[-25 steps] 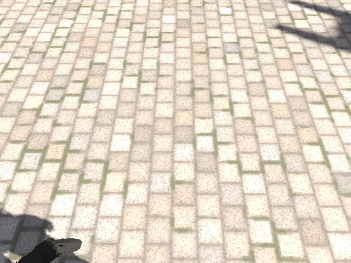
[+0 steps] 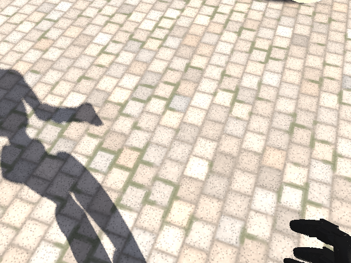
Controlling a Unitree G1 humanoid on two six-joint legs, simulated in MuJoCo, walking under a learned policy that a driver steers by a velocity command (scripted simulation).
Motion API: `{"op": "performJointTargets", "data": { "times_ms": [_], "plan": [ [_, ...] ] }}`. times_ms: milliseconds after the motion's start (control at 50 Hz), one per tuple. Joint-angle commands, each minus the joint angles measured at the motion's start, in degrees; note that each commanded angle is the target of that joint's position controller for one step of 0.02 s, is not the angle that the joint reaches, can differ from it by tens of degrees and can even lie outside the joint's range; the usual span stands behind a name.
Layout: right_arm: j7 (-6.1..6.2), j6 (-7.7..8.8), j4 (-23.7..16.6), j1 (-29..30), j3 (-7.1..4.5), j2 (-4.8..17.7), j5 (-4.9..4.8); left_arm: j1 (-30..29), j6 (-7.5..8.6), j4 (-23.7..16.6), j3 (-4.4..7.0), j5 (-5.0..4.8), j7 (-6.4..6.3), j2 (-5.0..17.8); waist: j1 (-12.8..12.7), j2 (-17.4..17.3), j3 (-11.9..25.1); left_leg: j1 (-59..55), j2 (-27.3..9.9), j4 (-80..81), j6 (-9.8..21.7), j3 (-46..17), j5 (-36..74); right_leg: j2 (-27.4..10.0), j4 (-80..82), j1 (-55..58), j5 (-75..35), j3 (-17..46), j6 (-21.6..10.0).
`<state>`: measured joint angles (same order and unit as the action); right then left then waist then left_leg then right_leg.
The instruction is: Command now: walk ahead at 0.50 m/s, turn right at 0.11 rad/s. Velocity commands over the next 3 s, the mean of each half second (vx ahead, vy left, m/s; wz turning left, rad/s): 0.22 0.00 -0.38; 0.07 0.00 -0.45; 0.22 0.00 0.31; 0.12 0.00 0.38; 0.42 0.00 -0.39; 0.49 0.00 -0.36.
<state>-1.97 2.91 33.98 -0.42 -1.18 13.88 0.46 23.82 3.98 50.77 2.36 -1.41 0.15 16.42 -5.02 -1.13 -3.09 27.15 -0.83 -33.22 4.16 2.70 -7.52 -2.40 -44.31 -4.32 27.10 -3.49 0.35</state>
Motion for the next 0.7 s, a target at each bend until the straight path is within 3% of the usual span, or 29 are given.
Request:
{"op": "performJointTargets", "data": {
  "times_ms": [20, 40, 60, 100, 140, 180, 220, 260, 360, 400, 420, 440, 460, 480, 500, 520, 540, 580, 640, 700],
  "plan": [
    [1.36, 0.19, 2.1, -21.4, -4.39, 11.4, 0.45, -4.2, 2.39, -7.1, 1.56, -1.74, 0.04, 8.9, 12.9, -5.2, 18.3, -44.9, -22.4, 12.3, 12.7, -31.3, 2.9, -0.3, -32.8, -38.8, 2.6, 10.0, -0.9],
    [1.14, 0.53, 2.4, -17.0, -3.67, 9.1, 0.10, -6.9, 2.21, -7.9, 1.46, -1.55, -0.32, 7.8, 10.2, -3.5, 11.9, -35.8, -19.5, 13.9, 10.8, -23.2, 10.2, -2.4, -29.4, -37.6, -2.0, 8.4, -0.4],
    [0.70, 1.03, 2.5, -13.3, -3.17, 7.0, 0.23, -7.1, 1.38, -7.4, 1.70, -0.19, -0.55, 7.1, 7.7, -2.8, 7.6, -28.2, -16.9, 15.3, 9.7, -16.7, 18.3, -3.5, -26.4, -35.2, -3.9, 7.6, 0.3],
    [0.29, 2.11, 2.8, -9.3, -3.03, 5.0, 0.54, -2.1, -0.99, -5.7, 1.88, 0.14, -0.91, 4.6, 3.5, -4.7, 6.0, -18.4, -14.5, 18.5, 8.4, -8.6, 25.7, -4.5, -23.6, -26.6, -6.5, 7.7, 1.4],
    [0.82, 2.87, 3.6, -7.0, -3.56, 6.1, 0.89, -1.6, -2.50, -6.0, 1.85, 0.44, -1.14, 3.0, 1.9, -4.6, 4.4, -14.0, -14.6, 20.4, 8.8, -3.7, 32.2, -3.8, -21.4, -25.4, -8.8, 7.1, 2.9],
    [1.89, 2.78, 4.5, -6.3, -4.19, 7.6, 1.05, -4.4, -2.84, -7.9, 1.87, 0.85, -1.07, 2.7, 1.8, -4.9, 3.5, -13.3, -14.1, 21.1, 8.4, 0.5, 32.9, -4.2, -15.4, -26.8, -14.4, 6.7, 3.5],
    [2.89, 2.06, 4.9, -6.2, -4.39, 8.0, 0.86, -7.6, -2.74, -9.3, 1.62, 1.04, -0.20, 2.0, 2.9, -4.5, 4.0, -13.8, -12.2, 20.7, 7.3, 4.7, 30.3, -3.9, -7.8, -25.0, -21.5, 5.0, 3.0],
    [3.63, 1.40, 5.8, -7.6, -4.71, 9.1, 0.53, -11.2, -2.77, -11.0, 1.47, 1.15, 0.78, 1.7, 4.6, -4.0, 4.4, -16.4, -13.0, 19.8, 7.1, 5.8, 29.4, -3.5, -1.9, -24.5, -25.4, 4.1, 2.3],
    [4.09, -0.76, 7.0, -8.0, -5.80, 11.5, -1.46, -14.7, -3.56, -15.1, 2.89, 1.30, 2.50, 4.4, 5.2, -3.7, 4.5, -23.3, -16.5, 12.2, 5.4, 5.0, 27.0, -2.2, 5.4, -25.2, -18.3, 2.2, -0.9],
    [4.45, -1.47, 7.0, -7.3, -5.94, 11.2, -2.36, -11.2, -3.46, -15.2, 3.89, 1.43, 2.51, 5.3, 2.7, -2.6, 6.1, -22.7, -14.7, 2.5, 2.7, 6.7, 30.4, 1.0, 12.3, -18.6, -19.5, -0.3, -3.6],
    [4.37, -1.48, 7.6, -10.0, -5.61, 9.7, -2.03, -6.5, -3.22, -14.3, 5.26, 1.73, 1.74, 8.4, 1.3, 1.7, 9.0, -20.4, -10.6, -7.4, -0.2, 8.2, 27.0, 2.8, 17.1, -10.3, -30.5, 0.8, -5.7],
    [4.05, -1.21, 6.2, -11.8, -4.76, 7.4, 0.53, -4.0, -3.22, -15.4, 7.01, 2.12, 0.25, 15.3, 2.0, 15.2, 12.2, -6.9, -4.9, -25.2, -5.0, 9.7, 1.5, -9.0, 16.5, 1.3, -61.7, 17.6, -11.1],
    [3.57, -1.34, 4.4, -13.0, -3.85, 6.0, 1.40, -6.4, -3.04, -17.6, 6.47, 3.28, 0.16, 16.5, 4.5, 20.7, 19.9, 7.8, 5.0, -41.0, -7.8, 1.1, -33.1, -19.6, 19.7, 10.8, -59.9, 39.1, -24.0],
    [3.05, -1.63, 5.6, -10.7, -4.51, 8.9, 0.02, -7.3, -2.84, -18.6, 5.40, 2.60, 0.84, 12.3, 1.6, 10.5, 22.5, 9.2, 2.2, -44.3, -6.9, -7.7, -30.7, -18.0, 22.2, 8.9, -49.4, 36.1, -22.4],
    [3.02, -1.99, 4.9, -8.1, -4.45, 8.8, -1.10, -10.2, -2.62, -18.8, 4.76, 2.05, 0.85, 10.3, 2.8, 7.5, 17.5, 11.1, 0.8, -43.4, -5.9, -7.4, -26.4, -15.5, 22.6, 4.2, -41.1, 30.8, -19.3],
    [3.54, -2.40, 5.6, -7.6, -4.51, 8.2, -0.54, -12.5, -2.87, -18.9, 4.56, 1.12, 0.60, 9.1, 4.1, 3.0, 13.1, 11.6, -0.8, -39.2, -5.9, -7.2, -22.3, -12.4, 23.7, -1.0, -33.3, 26.8, -16.1],
    [4.17, -2.87, 5.5, -7.0, -4.86, 8.9, 0.23, -14.8, -3.28, -19.3, 4.28, 0.78, 0.04, 8.2, 5.1, 4.0, 11.2, 9.9, -1.7, -34.8, -6.1, -7.3, -19.0, -10.4, 24.8, -5.7, -27.8, 24.6, -14.3],
    [4.27, -3.35, 5.8, -8.0, -4.77, 7.8, 0.28, -16.5, -3.87, -20.2, 4.33, 1.95, -0.67, 8.3, 6.5, 7.5, 10.7, 4.9, -0.2, -30.6, -6.8, -6.2, -15.5, -7.4, 26.0, -11.5, -25.6, 22.7, -13.2],
    [4.60, -3.25, 6.2, -7.6, -4.07, 6.2, 0.01, -15.2, -4.06, -20.2, 4.82, 1.79, -1.72, 9.0, 5.5, 7.9, 12.2, 3.6, 0.9, -22.2, -8.0, -7.1, -14.2, -6.8, 25.5, -10.4, -25.0, 23.3, -13.3],
    [4.57, -3.19, 6.1, -6.3, -3.83, 6.1, -0.22, -15.6, -4.53, -20.7, 5.17, 1.62, -2.26, 9.5, 4.6, 8.8, 12.2, 1.3, 1.4, -16.4, -8.2, -8.0, -12.3, -6.2, 25.6, -11.5, -16.1, 25.7, -12.7]
  ]
}}
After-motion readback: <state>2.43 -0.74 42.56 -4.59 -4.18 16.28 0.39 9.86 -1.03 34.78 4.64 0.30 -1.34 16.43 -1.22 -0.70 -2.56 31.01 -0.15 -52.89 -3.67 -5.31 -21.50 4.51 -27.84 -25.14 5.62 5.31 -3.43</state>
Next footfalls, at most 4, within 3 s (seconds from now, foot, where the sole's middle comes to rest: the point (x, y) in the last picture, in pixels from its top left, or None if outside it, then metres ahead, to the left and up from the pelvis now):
0.42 right None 0.28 -0.15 -0.76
0.86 left None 0.32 0.08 -0.76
1.22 right None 0.24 -0.16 -0.76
1.60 left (185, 256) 0.46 0.04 -0.76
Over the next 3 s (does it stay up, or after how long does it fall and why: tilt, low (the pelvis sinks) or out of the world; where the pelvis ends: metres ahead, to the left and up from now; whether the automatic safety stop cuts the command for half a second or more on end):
stays up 0.80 -0.21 0.00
